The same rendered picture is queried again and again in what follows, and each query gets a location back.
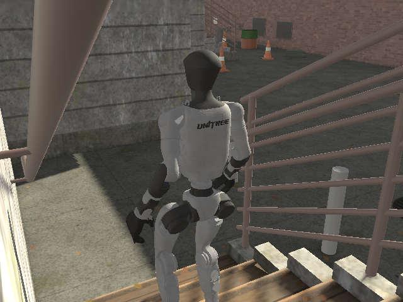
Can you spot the left robot upper arm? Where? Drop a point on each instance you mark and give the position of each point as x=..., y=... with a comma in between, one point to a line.
x=169, y=124

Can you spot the robot left hand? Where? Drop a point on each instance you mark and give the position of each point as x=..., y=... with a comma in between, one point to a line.
x=135, y=226

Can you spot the right robot upper arm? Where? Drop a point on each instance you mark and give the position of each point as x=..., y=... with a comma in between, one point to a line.
x=238, y=132

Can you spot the right robot forearm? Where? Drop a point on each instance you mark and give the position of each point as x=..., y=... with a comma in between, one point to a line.
x=233, y=167

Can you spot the robot right shin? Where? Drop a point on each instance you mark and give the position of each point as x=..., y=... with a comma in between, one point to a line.
x=209, y=281

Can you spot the left robot forearm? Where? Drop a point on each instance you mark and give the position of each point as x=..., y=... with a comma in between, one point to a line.
x=153, y=194

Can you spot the robot right thigh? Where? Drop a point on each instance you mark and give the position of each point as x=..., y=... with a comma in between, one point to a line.
x=206, y=231

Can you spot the robot right hand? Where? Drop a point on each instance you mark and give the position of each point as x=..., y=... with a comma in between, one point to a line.
x=222, y=179

